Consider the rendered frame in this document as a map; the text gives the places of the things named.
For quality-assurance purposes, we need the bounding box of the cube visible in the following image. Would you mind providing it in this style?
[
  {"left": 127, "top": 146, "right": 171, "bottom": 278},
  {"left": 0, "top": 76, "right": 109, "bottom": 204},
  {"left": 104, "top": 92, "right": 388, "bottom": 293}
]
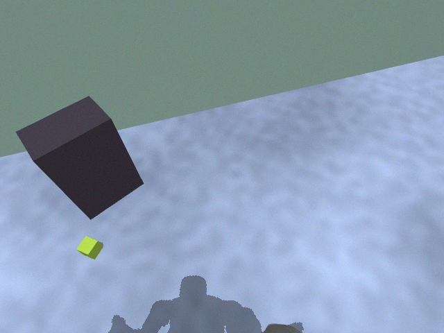
[{"left": 76, "top": 236, "right": 103, "bottom": 259}]

